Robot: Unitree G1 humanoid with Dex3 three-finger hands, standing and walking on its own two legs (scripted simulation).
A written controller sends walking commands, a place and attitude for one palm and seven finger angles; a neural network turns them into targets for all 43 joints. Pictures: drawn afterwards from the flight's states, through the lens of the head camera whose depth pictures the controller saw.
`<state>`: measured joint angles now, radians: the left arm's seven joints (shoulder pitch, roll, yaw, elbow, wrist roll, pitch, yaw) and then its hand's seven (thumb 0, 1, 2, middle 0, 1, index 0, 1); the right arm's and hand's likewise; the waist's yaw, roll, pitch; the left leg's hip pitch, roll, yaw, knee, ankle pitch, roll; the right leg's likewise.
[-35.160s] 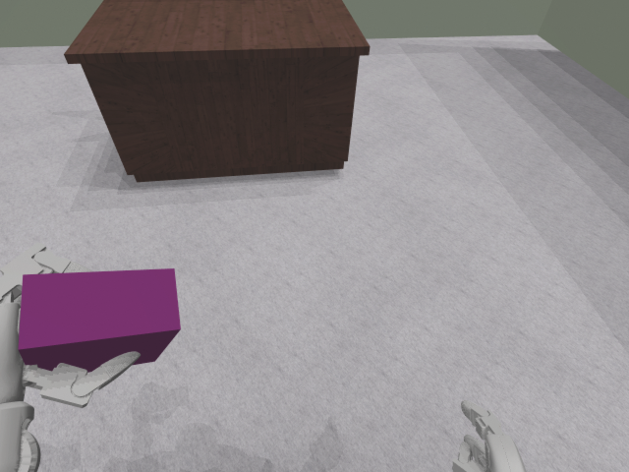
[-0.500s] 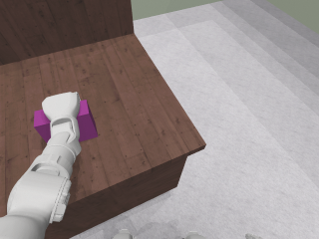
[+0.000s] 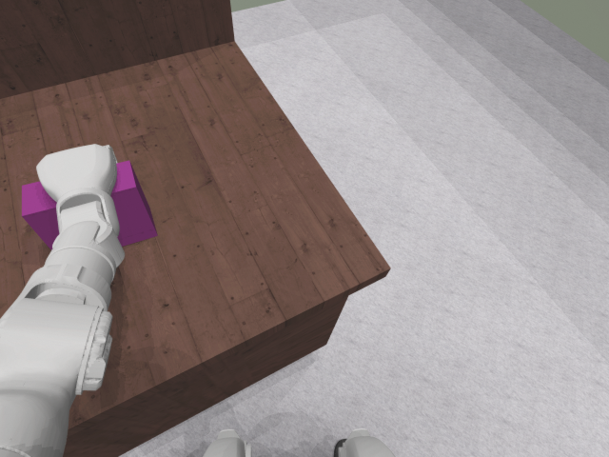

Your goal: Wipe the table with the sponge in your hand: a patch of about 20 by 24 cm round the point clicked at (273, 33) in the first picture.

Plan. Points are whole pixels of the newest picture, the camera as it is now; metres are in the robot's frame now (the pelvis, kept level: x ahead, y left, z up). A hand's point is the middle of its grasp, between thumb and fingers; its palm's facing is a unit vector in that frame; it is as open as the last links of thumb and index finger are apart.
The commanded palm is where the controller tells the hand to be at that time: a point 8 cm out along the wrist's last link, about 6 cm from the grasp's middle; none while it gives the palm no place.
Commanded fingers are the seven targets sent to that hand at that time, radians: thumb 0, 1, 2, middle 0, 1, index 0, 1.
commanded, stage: slide back across to the first lane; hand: left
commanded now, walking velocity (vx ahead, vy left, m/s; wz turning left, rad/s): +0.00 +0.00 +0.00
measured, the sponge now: (100, 220) +0.45 +0.29 -0.03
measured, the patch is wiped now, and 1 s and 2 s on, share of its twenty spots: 1.00 1.00 1.00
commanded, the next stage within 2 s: wipe back along the first lane in 0.62 s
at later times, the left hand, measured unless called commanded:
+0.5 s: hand (55, 210) +0.44 +0.33 +0.02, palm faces -0.14 +0.00 -0.99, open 9.8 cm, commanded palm +0.42 +0.32 +0.06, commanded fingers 0.00 0.10 1.30 -1.20 -1.60 -1.20 -1.60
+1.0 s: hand (37, 231) +0.41 +0.35 +0.01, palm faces -0.10 -0.01 -1.00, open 9.8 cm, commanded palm +0.38 +0.33 +0.04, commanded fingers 0.00 0.10 1.30 -1.20 -1.60 -1.20 -1.60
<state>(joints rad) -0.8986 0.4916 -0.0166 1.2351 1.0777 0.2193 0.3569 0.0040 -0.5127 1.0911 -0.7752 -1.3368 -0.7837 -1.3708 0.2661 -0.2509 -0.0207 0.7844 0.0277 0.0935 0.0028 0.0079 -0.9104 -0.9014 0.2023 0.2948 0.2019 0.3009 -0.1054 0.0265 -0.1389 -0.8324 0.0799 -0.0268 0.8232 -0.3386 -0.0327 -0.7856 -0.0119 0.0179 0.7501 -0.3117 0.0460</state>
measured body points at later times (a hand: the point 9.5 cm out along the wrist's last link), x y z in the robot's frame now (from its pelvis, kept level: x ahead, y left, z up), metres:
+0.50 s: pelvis +0.02 +0.00 +0.01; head +0.11 +0.01 +0.45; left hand +0.44 +0.33 +0.07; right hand +0.07 -0.27 -0.12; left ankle +0.02 +0.14 -0.70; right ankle +0.02 -0.16 -0.70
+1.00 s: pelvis +0.03 +0.00 +0.01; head +0.11 +0.01 +0.46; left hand +0.41 +0.34 +0.06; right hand +0.10 -0.27 -0.12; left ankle +0.02 +0.14 -0.70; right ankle +0.02 -0.16 -0.70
